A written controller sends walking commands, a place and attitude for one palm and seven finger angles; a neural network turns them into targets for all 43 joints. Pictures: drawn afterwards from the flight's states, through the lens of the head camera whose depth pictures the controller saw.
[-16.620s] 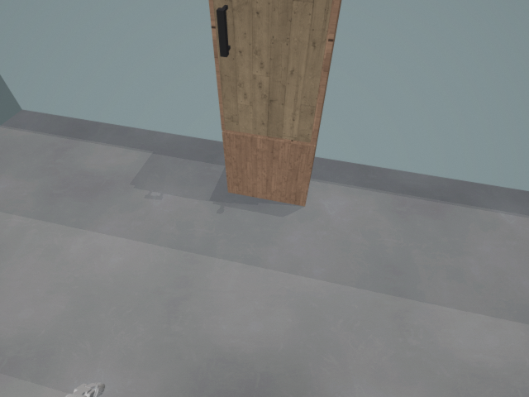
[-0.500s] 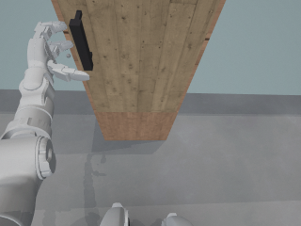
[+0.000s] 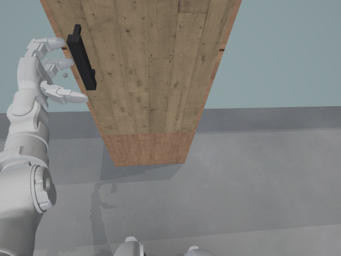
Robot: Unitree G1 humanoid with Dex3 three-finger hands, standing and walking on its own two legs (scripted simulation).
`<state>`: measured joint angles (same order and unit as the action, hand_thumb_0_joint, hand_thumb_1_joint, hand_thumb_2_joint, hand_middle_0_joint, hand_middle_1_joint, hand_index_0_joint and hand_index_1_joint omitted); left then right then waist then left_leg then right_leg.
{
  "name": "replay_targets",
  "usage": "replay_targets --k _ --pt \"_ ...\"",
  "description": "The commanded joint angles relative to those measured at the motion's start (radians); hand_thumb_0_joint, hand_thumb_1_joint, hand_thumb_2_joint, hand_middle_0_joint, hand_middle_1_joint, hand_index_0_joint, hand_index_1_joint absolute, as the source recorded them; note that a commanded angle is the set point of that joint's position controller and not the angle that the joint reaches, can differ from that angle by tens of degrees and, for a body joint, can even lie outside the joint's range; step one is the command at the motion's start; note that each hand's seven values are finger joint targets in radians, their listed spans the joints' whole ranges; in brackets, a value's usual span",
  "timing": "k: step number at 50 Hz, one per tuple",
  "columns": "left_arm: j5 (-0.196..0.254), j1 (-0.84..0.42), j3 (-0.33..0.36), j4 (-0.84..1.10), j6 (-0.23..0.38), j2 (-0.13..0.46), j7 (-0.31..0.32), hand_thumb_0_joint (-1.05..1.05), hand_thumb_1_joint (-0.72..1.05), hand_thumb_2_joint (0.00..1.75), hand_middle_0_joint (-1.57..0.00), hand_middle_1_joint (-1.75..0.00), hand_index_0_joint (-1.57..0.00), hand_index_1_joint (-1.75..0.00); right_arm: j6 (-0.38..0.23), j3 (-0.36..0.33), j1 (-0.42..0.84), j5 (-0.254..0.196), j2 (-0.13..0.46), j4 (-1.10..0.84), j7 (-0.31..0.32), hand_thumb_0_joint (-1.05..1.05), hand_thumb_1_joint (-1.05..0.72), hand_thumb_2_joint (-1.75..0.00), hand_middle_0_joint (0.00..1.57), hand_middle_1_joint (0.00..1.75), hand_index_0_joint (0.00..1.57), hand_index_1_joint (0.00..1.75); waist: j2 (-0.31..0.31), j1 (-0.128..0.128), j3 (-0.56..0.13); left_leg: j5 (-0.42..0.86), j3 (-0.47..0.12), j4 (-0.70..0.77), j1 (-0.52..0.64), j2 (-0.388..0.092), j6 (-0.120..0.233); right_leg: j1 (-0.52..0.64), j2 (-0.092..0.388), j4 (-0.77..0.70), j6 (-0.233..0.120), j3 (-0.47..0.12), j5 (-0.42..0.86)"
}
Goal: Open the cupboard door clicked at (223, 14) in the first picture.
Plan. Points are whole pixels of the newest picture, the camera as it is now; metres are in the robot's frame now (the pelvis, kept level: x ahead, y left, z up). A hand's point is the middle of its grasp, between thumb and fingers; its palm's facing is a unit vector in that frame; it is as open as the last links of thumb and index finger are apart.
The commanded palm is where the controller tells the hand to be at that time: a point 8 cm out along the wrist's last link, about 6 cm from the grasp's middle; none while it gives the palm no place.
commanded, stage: move the hooked fingers beside the handle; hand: left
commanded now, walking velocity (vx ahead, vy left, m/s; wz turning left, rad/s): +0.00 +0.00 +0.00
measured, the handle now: (84, 59) +0.54 +0.18 +0.11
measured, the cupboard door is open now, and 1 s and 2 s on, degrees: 0 0 0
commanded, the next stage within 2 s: slide the fingers in behind the handle in 1.42 s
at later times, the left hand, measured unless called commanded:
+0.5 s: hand (57, 75) +0.49 +0.23 +0.11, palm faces +0.05 -1.00 -0.01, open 14.0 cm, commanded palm +0.48 +0.28 +0.11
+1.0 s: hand (56, 71) +0.51 +0.23 +0.11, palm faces +0.03 -1.00 +0.00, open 14.0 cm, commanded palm +0.49 +0.28 +0.11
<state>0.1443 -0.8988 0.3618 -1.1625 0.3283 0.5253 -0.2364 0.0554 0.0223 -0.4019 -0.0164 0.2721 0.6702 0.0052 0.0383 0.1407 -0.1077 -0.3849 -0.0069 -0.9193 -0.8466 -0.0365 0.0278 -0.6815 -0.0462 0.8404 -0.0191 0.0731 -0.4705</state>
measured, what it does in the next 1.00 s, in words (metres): stands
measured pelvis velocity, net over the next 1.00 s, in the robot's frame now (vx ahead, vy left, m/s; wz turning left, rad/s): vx -0.01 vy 0.01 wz -0.03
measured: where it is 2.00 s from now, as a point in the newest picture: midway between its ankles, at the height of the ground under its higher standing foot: outside the picture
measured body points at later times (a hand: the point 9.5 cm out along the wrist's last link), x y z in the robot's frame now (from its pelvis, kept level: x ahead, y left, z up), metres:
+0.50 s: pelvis -0.01 +0.00 +0.00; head +0.09 +0.02 +0.44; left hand +0.48 +0.28 +0.12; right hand -0.01 -0.27 -0.11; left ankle +0.03 +0.10 -0.69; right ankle -0.04 -0.11 -0.69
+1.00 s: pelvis -0.01 +0.01 +0.00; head +0.11 +0.03 +0.43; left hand +0.50 +0.29 +0.11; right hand -0.03 -0.27 -0.10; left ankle +0.03 +0.10 -0.69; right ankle -0.04 -0.11 -0.69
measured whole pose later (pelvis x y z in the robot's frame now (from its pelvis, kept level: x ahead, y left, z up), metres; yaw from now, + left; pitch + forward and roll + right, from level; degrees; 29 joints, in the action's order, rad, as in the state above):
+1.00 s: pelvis -0.01 +0.01 +0.00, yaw -2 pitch +20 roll -4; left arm 0.11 -0.94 0.45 -1.22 0.30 0.65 -0.33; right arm 0.08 0.04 -0.43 -0.02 0.28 0.64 0.03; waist 0.03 0.19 -0.10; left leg -0.38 0.00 -0.93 -0.89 -0.05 0.03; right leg -0.73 -0.06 0.84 -0.01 0.06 -0.45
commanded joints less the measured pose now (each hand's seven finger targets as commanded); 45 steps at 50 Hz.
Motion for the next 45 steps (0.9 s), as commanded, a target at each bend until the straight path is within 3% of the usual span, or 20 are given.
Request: replay_targets --k 1,2,5,7,12,14,16,18,21,24,26,29,32,36,39,41,42,45 --pt "-0.004 -0.497 -0.017 0.231 0.073 0.179 -0.032 0.0 -0.5 0.3 -0.3 -1.2 -0.3 -1.2 -0.006 -0.067 -0.143 0.004 0.179 -0.054 0.02 0.0 -0.9 -0.9 0.2 0.3 0.2 0.3 0.134 0.042 -0.426 0.456 -0.078 0.053 0.56 0.009 0.011 -0.068 -0.034 -0.091 -0.001 -0.031 0.407" --pt "-0.003 -0.491 0.011 0.228 0.074 0.213 -0.033 0.0 -0.5 0.3 -0.3 -1.2 -0.3 -1.2 -0.004 -0.069 -0.149 0.003 0.185 -0.054 0.022 0.0 -0.9 -0.9 0.2 0.3 0.2 0.3 0.109 0.037 -0.433 0.447 -0.078 0.055 0.551 0.008 0.012 -0.053 -0.034 -0.094 0.001 -0.034 0.405" --pt "-0.001 -0.468 0.02 0.225 0.073 0.224 -0.043 0.0 -0.5 0.3 -0.3 -1.2 -0.3 -1.2 -0.001 -0.066 -0.142 -0.001 0.184 -0.064 0.024 0.0 -0.9 -0.9 0.2 0.3 0.2 0.3 0.108 0.03 -0.449 0.462 -0.069 0.054 0.546 0.012 0.014 -0.03 -0.034 -0.092 0.003 -0.04 0.434" --pt "0.0 -0.478 0.045 0.208 0.067 0.269 -0.046 0.0 -0.5 0.3 -0.3 -1.2 -0.3 -1.2 0.003 -0.063 -0.142 -0.001 0.189 -0.064 0.028 0.0 -0.9 -0.9 0.2 0.3 0.2 0.3 0.095 0.033 -0.41 0.421 -0.065 0.059 0.508 0.012 0.016 -0.024 -0.032 -0.099 0.005 -0.042 0.416" --pt "-0.004 -0.46 0.073 0.209 0.069 0.313 -0.057 0.0 -0.5 0.3 -0.3 -1.2 -0.3 -1.2 0.009 -0.061 -0.137 -0.003 0.188 -0.078 0.035 0.0 -0.9 -0.9 0.2 0.3 0.2 0.3 0.11 0.025 -0.426 0.426 -0.057 0.059 0.498 0.013 0.017 -0.001 -0.029 -0.097 0.006 -0.048 0.429" --pt "0.003 -0.422 0.093 0.217 0.074 0.327 -0.06 0.0 -0.5 0.3 -0.3 -1.2 -0.3 -1.2 0.012 -0.06 -0.139 0.0 0.189 -0.088 0.036 0.0 -0.9 -0.9 0.2 0.3 0.2 0.3 0.109 0.009 -0.442 0.447 -0.06 0.059 0.506 0.013 0.015 0.012 -0.031 -0.089 0.0 -0.043 0.434" --pt "0.0 -0.427 0.068 0.178 0.06 0.308 -0.067 0.0 -0.5 0.3 -0.3 -1.2 -0.3 -1.2 0.016 -0.057 -0.132 -0.004 0.189 -0.087 0.036 0.0 -0.9 -0.9 0.2 0.3 0.2 0.3 0.099 0.024 -0.395 0.407 -0.056 0.063 0.478 0.012 0.016 -0.01 -0.031 -0.099 0.007 -0.044 0.409" --pt "-0.006 -0.434 0.082 0.131 0.044 0.346 -0.069 0.0 -0.5 0.3 -0.3 -1.2 -0.3 -1.2 0.019 -0.055 -0.135 -0.008 0.197 -0.088 0.042 0.0 -0.9 -0.9 0.2 0.3 0.2 0.3 0.062 0.035 -0.345 0.339 -0.053 0.069 0.423 0.012 0.02 -0.014 -0.028 -0.11 0.009 -0.049 0.365" --pt "-0.01 -0.465 0.101 0.145 0.051 0.391 -0.074 0.0 -0.5 0.3 -0.3 -1.2 -0.3 -1.2 0.016 -0.053 -0.138 -0.007 0.201 -0.093 0.049 0.0 -0.9 -0.9 0.2 0.3 0.2 0.3 0.098 0.033 -0.372 0.332 -0.052 0.068 0.425 0.012 0.019 -0.009 -0.024 -0.109 0.009 -0.057 0.358" --pt "-0.006 -0.495 0.094 0.168 0.071 0.385 -0.084 0.0 -0.5 0.3 -0.3 -1.2 -0.3 -1.2 0.01 -0.054 -0.148 -0.004 0.2 -0.087 0.052 0.0 -0.9 -0.9 0.2 0.3 0.2 0.3 0.109 0.041 -0.401 0.343 -0.059 0.06 0.455 0.009 0.02 -0.024 -0.028 -0.106 0.007 -0.056 0.349" --pt "-0.005 -0.484 0.113 0.157 0.071 0.417 -0.096 0.0 -0.5 0.3 -0.3 -1.2 -0.3 -1.2 0.009 -0.055 -0.151 -0.007 0.205 -0.083 0.054 0.0 -0.9 -0.9 0.2 0.3 0.2 0.3 0.113 0.037 -0.427 0.344 -0.06 0.058 0.459 0.007 0.017 -0.019 -0.028 -0.106 0.009 -0.058 0.349" --pt "-0.002 -0.482 0.069 0.106 0.05 0.37 -0.111 0.0 -0.5 0.3 -0.3 -1.2 -0.3 -1.2 0.009 -0.05 -0.155 -0.009 0.203 -0.08 0.056 0.0 -0.9 -0.9 0.2 0.3 0.2 0.3 0.122 0.051 -0.365 0.313 -0.061 0.063 0.44 0.007 0.019 -0.055 -0.029 -0.113 0.006 -0.052 0.312" --pt "-0.008 -0.503 0.086 0.1 0.034 0.414 -0.114 0.0 -0.5 0.3 -0.3 -1.2 -0.3 -1.2 0.01 -0.051 -0.164 -0.01 0.212 -0.079 0.061 0.0 -0.9 -0.9 0.2 0.3 0.2 0.3 0.105 0.058 -0.368 0.303 -0.066 0.064 0.427 0.002 0.021 -0.068 -0.028 -0.115 0.01 -0.052 0.299" --pt "-0.006 -0.525 0.09 0.159 0.054 0.404 -0.109 0.0 -0.5 0.3 -0.3 -1.2 -0.3 -1.2 0.005 -0.055 -0.175 -0.001 0.207 -0.073 0.056 0.0 -0.9 -0.9 0.2 0.3 0.2 0.3 0.174 0.044 -0.445 0.365 -0.079 0.054 0.506 -0.001 0.011 -0.083 -0.033 -0.101 0.003 -0.043 0.313" --pt "-0.006 -0.51 0.1 0.112 0.041 0.415 -0.106 0.0 -0.5 0.3 -0.3 -1.2 -0.3 -1.2 0.008 -0.051 -0.184 -0.001 0.211 -0.067 0.056 0.0 -0.9 -0.9 0.2 0.3 0.2 0.3 0.118 0.054 -0.402 0.351 -0.075 0.055 0.46 0.0 0.017 -0.071 -0.034 -0.105 0.006 -0.044 0.315" --pt "-0.019 -0.51 0.091 0.123 0.033 0.409 -0.101 0.0 -0.5 0.3 -0.3 -1.2 -0.3 -1.2 0.008 -0.053 -0.18 0.001 0.209 -0.073 0.052 0.0 -0.9 -0.9 0.2 0.3 0.2 0.3 0.171 0.045 -0.41 0.362 -0.074 0.054 0.478 0.001 0.013 -0.09 -0.033 -0.101 0.004 -0.041 0.315" --pt "-0.023 -0.495 0.117 0.122 0.032 0.442 -0.096 0.0 -0.5 0.3 -0.3 -1.2 -0.3 -1.2 0.011 -0.054 -0.187 0.0 0.213 -0.076 0.053 0.0 -0.9 -0.9 0.2 0.3 0.2 0.3 0.154 0.04 -0.411 0.367 -0.078 0.055 0.477 -0.003 0.012 -0.09 -0.033 -0.1 0.004 -0.039 0.312" --pt "-0.02 -0.498 0.099 0.159 0.041 0.402 -0.092 0.0 -0.5 0.3 -0.3 -1.2 -0.3 -1.2 0.011 -0.056 -0.187 0.002 0.207 -0.08 0.048 0.0 -0.9 -0.9 0.2 0.3 0.2 0.3 0.173 0.039 -0.449 0.413 -0.08 0.052 0.526 -0.006 0.009 -0.095 -0.038 -0.094 0.003 -0.035 0.335"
